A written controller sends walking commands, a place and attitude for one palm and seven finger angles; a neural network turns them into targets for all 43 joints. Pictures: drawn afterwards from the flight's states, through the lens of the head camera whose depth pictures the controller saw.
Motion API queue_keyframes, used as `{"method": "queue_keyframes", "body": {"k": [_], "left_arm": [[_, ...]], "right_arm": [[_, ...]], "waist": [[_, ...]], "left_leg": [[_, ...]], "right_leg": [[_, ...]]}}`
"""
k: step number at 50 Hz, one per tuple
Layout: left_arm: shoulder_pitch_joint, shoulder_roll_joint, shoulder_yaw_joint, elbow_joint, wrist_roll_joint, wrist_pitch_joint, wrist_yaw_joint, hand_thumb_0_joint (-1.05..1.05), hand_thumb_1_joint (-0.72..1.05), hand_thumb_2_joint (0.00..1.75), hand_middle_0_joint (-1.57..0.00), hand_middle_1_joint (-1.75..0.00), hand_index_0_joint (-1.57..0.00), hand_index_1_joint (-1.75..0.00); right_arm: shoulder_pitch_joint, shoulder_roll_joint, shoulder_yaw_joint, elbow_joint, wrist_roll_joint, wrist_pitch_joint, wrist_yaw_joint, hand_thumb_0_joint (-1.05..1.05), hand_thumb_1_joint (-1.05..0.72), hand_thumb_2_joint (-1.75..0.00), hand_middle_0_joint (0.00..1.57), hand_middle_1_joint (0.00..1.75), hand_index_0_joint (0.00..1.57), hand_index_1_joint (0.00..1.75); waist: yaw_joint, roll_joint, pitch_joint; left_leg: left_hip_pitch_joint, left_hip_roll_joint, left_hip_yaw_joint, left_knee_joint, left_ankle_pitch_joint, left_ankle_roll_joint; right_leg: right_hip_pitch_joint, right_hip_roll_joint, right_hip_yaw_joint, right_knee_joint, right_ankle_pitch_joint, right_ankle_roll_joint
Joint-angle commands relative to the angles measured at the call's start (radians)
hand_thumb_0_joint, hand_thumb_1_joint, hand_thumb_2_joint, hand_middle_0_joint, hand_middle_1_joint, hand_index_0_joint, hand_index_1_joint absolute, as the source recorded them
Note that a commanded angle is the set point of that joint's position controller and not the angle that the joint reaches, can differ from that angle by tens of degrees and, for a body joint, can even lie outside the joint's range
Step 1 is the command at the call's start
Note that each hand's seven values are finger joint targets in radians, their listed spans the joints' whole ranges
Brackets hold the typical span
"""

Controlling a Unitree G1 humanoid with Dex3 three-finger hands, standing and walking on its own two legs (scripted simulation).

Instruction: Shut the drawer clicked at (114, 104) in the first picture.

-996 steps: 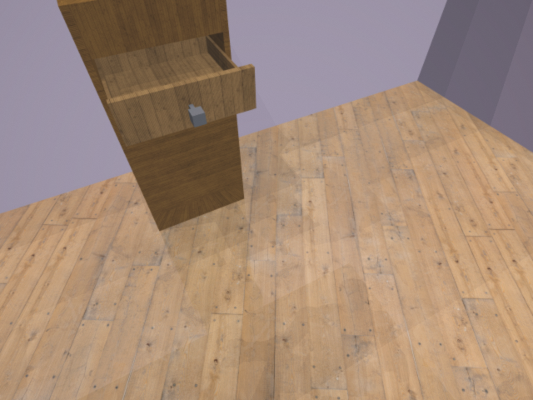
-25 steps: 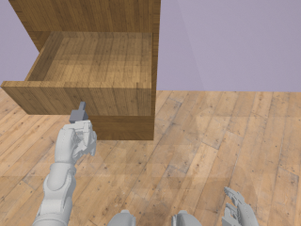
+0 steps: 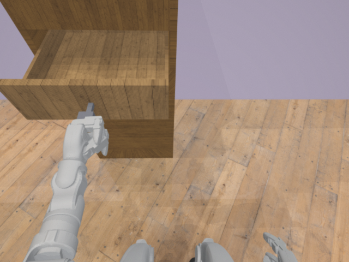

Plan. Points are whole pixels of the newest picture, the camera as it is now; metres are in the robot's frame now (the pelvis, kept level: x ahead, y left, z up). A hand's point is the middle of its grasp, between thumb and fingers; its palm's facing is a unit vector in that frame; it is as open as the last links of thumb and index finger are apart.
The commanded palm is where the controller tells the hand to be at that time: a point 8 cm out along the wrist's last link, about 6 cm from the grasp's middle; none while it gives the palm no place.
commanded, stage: push the drawer shut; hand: left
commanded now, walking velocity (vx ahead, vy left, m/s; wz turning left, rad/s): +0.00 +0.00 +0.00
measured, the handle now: (88, 115) +0.44 +0.22 +0.05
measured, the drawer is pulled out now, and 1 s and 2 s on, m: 0.21 0.09 0.00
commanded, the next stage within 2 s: none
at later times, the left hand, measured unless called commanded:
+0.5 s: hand (110, 115) +0.44 +0.17 +0.05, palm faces +0.01 -1.00 -0.03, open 3.5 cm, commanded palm +0.43 +0.23 +0.05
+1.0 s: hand (113, 98) +0.50 +0.17 +0.05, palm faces +0.03 -1.00 -0.03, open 3.5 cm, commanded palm +0.48 +0.22 +0.05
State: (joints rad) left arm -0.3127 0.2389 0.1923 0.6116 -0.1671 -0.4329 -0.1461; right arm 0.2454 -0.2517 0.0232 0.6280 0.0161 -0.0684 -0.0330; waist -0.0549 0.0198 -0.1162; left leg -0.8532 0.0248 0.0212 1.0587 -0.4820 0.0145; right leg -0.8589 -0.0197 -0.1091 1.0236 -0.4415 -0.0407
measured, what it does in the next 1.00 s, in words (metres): stands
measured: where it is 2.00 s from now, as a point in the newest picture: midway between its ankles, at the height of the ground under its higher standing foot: outside the picture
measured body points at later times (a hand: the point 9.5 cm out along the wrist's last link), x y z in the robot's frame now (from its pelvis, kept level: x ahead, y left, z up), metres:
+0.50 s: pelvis -0.01 +0.01 -0.01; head +0.10 +0.01 +0.43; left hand +0.44 +0.22 +0.05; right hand +0.05 -0.26 -0.12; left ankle +0.02 +0.11 -0.67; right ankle +0.03 -0.10 -0.67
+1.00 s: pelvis +0.00 +0.01 -0.01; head +0.12 +0.02 +0.42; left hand +0.49 +0.22 +0.05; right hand +0.01 -0.25 -0.13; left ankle +0.02 +0.11 -0.67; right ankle +0.03 -0.10 -0.67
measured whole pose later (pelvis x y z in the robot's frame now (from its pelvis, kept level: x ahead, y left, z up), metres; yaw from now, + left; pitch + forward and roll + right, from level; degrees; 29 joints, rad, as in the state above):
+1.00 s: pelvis +0.00 +0.01 -0.01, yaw -2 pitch +22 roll -2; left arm -0.81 0.40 0.37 1.13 -0.06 -0.48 -0.13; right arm 0.36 -0.26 0.03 0.64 -0.03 0.04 0.01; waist -0.16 0.03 -0.12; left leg -1.00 0.04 0.04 1.11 -0.49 0.04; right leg -1.00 0.00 -0.09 1.04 -0.42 -0.02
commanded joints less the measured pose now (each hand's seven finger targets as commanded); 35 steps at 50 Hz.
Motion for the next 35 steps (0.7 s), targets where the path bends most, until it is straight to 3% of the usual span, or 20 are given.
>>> {"method": "queue_keyframes", "body": {"k": [1,4,5,9,11,14,18,19,21,22,23,25,26,27,29,32,33,34,35], "left_arm": [[-0.442,0.222,0.096,-0.106,-0.015,-0.048,0.011,0.00,0.90,0.90,-1.40,-1.60,-1.40,-1.60],[-0.484,0.252,0.121,-0.064,-0.013,-0.057,0.011,0.00,0.90,0.90,-1.40,-1.60,-1.40,-1.60],[-0.485,0.249,0.124,-0.059,-0.009,-0.062,0.011,0.00,0.90,0.90,-1.40,-1.60,-1.40,-1.60],[-0.546,0.279,0.148,0.021,-0.010,-0.070,0.006,0.00,0.90,0.90,-1.40,-1.60,-1.40,-1.60],[-0.585,0.307,0.165,0.026,-0.003,-0.081,0.001,0.00,0.90,0.90,-1.40,-1.60,-1.40,-1.60],[-0.609,0.299,0.159,0.052,0.001,-0.084,-0.004,0.00,0.90,0.90,-1.40,-1.60,-1.40,-1.60],[-0.658,0.318,0.178,0.106,0.007,-0.082,0.003,0.00,0.90,0.90,-1.40,-1.60,-1.40,-1.60],[-0.676,0.351,0.201,0.116,0.010,-0.087,0.006,0.00,0.90,0.90,-1.40,-1.60,-1.40,-1.60],[-0.708,0.320,0.175,0.121,0.018,-0.091,0.006,0.00,0.90,0.90,-1.40,-1.60,-1.40,-1.60],[-0.701,0.351,0.202,0.144,0.022,-0.091,0.011,0.00,0.90,0.90,-1.40,-1.60,-1.40,-1.60],[-0.737,0.336,0.186,0.156,0.023,-0.091,0.014,0.00,0.90,0.90,-1.40,-1.60,-1.40,-1.60],[-0.798,0.354,0.190,0.177,0.032,-0.098,0.014,0.00,0.90,0.90,-1.40,-1.60,-1.40,-1.60],[-0.794,0.358,0.193,0.190,0.037,-0.099,0.015,0.00,0.90,0.90,-1.40,-1.60,-1.40,-1.60],[-0.820,0.334,0.171,0.199,0.038,-0.099,0.015,0.00,0.90,0.90,-1.40,-1.60,-1.40,-1.60],[-0.824,0.379,0.207,0.229,0.045,-0.099,0.020,0.00,0.90,0.90,-1.40,-1.60,-1.40,-1.60],[-0.889,0.353,0.176,0.251,0.060,-0.097,0.023,0.00,0.90,0.90,-1.40,-1.60,-1.40,-1.60],[-0.904,0.363,0.187,0.264,0.059,-0.096,0.026,0.00,0.90,0.90,-1.40,-1.60,-1.40,-1.60],[-0.893,0.397,0.215,0.268,0.063,-0.099,0.029,0.00,0.90,0.90,-1.40,-1.60,-1.40,-1.60],[-0.909,0.380,0.195,0.255,0.070,-0.103,0.028,0.00,0.90,0.90,-1.40,-1.60,-1.40,-1.60]], "right_arm": [[0.040,-0.137,-0.046,-0.110,0.003,-0.028,-0.017,0.00,-0.90,-0.90,0.20,0.30,0.20,0.30],[0.061,-0.143,-0.047,-0.109,0.001,-0.024,-0.015,0.00,-0.90,-0.90,0.20,0.30,0.20,0.30],[0.062,-0.141,-0.047,-0.111,-0.002,-0.022,-0.013,0.00,-0.90,-0.90,0.20,0.30,0.20,0.30],[0.085,-0.145,-0.046,-0.101,-0.005,-0.014,-0.008,0.00,-0.90,-0.90,0.20,0.30,0.20,0.30],[0.093,-0.147,-0.047,-0.101,-0.006,-0.009,-0.007,0.00,-0.90,-0.90,0.20,0.30,0.20,0.30],[0.110,-0.149,-0.049,-0.100,-0.010,-0.004,-0.003,0.00,-0.90,-0.90,0.20,0.30,0.20,0.30],[0.129,-0.155,-0.052,-0.087,-0.014,0.006,0.001,0.00,-0.90,-0.90,0.20,0.30,0.20,0.30],[0.136,-0.159,-0.052,-0.085,-0.016,0.008,0.000,0.00,-0.90,-0.90,0.20,0.30,0.20,0.30],[0.142,-0.154,-0.052,-0.084,-0.017,0.011,0.003,0.00,-0.90,-0.90,0.20,0.30,0.20,0.30],[0.148,-0.160,-0.053,-0.081,-0.018,0.014,0.003,0.00,-0.90,-0.90,0.20,0.30,0.20,0.30],[0.148,-0.160,-0.051,-0.079,-0.020,0.017,0.004,0.00,-0.90,-0.90,0.20,0.30,0.20,0.30],[0.163,-0.163,-0.050,-0.071,-0.022,0.021,0.005,0.00,-0.90,-0.90,0.20,0.30,0.20,0.30],[0.166,-0.165,-0.053,-0.072,-0.022,0.023,0.006,0.00,-0.90,-0.90,0.20,0.30,0.20,0.30],[0.169,-0.162,-0.049,-0.070,-0.023,0.025,0.009,0.00,-0.90,-0.90,0.20,0.30,0.20,0.30],[0.186,-0.174,-0.053,-0.067,-0.028,0.032,0.010,0.00,-0.90,-0.90,0.20,0.30,0.20,0.30],[0.195,-0.171,-0.051,-0.064,-0.030,0.041,0.015,0.00,-0.90,-0.90,0.20,0.30,0.20,0.30],[0.202,-0.174,-0.051,-0.061,-0.032,0.043,0.016,0.00,-0.90,-0.90,0.20,0.30,0.20,0.30],[0.211,-0.180,-0.053,-0.062,-0.035,0.047,0.016,0.00,-0.90,-0.90,0.20,0.30,0.20,0.30],[0.215,-0.177,-0.051,-0.067,-0.036,0.050,0.018,0.00,-0.90,-0.90,0.20,0.30,0.20,0.30]], "waist": [[-0.030,0.005,-0.312],[-0.032,-0.010,-0.334],[-0.024,0.019,-0.357],[-0.043,-0.012,-0.334],[-0.040,0.004,-0.361],[-0.041,0.037,-0.376],[-0.056,0.002,-0.375],[-0.054,0.003,-0.377],[-0.061,0.030,-0.400],[-0.054,0.020,-0.389],[-0.073,0.015,-0.382],[-0.084,0.020,-0.381],[-0.078,0.041,-0.396],[-0.088,0.060,-0.394],[-0.088,0.025,-0.412],[-0.105,0.067,-0.412],[-0.107,0.050,-0.412],[-0.101,0.044,-0.432],[-0.102,0.071,-0.459]], "left_leg": [[0.076,-0.029,-0.032,-0.148,0.122,0.007],[0.074,-0.028,-0.039,-0.149,0.135,0.010],[0.084,-0.030,-0.032,-0.147,0.147,0.009],[0.046,-0.027,-0.031,-0.135,0.136,0.013],[0.048,-0.027,-0.029,-0.135,0.139,0.012],[0.066,-0.026,-0.032,-0.133,0.170,0.011],[0.049,-0.024,-0.030,-0.127,0.156,0.012],[0.043,-0.023,-0.036,-0.125,0.160,0.013],[0.062,-0.023,-0.035,-0.125,0.175,0.012],[0.058,-0.021,-0.038,-0.125,0.169,0.011],[0.050,-0.023,-0.037,-0.122,0.155,0.014],[0.055,-0.019,-0.044,-0.119,0.153,0.016],[0.066,-0.020,-0.044,-0.117,0.155,0.014],[0.081,-0.019,-0.049,-0.119,0.162,0.013],[0.081,-0.016,-0.057,-0.109,0.179,0.015],[0.100,-0.014,-0.059,-0.107,0.187,0.012],[0.094,-0.014,-0.062,-0.104,0.185,0.014],[0.104,-0.013,-0.064,-0.098,0.210,0.015],[0.128,-0.013,-0.068,-0.101,0.233,0.011]], "right_leg": [[0.236,0.013,0.130,-0.174,0.106,0.026],[0.245,0.017,0.125,-0.166,0.121,0.024],[0.250,0.017,0.127,-0.161,0.139,0.024],[0.237,0.020,0.135,-0.162,0.135,0.027],[0.244,0.020,0.139,-0.156,0.138,0.027],[0.229,0.024,0.125,-0.140,0.177,0.022],[0.216,0.023,0.126,-0.145,0.162,0.028],[0.213,0.026,0.124,-0.137,0.162,0.025],[0.205,0.025,0.121,-0.131,0.178,0.026],[0.193,0.026,0.117,-0.130,0.167,0.025],[0.181,0.027,0.119,-0.134,0.152,0.028],[0.158,0.031,0.115,-0.127,0.144,0.028],[0.151,0.031,0.115,-0.125,0.141,0.026],[0.131,0.032,0.109,-0.123,0.144,0.024],[0.129,0.036,0.105,-0.112,0.155,0.024],[0.092,0.037,0.099,-0.111,0.153,0.024],[0.091,0.039,0.100,-0.111,0.149,0.025],[0.098,0.041,0.098,-0.103,0.171,0.023],[0.092,0.041,0.093,-0.096,0.184,0.022]]}}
